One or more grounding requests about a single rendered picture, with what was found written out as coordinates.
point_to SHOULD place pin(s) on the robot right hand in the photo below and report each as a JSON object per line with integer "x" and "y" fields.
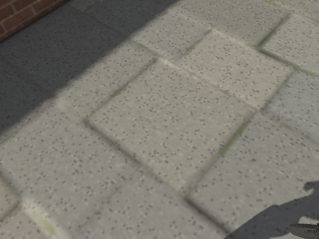
{"x": 306, "y": 231}

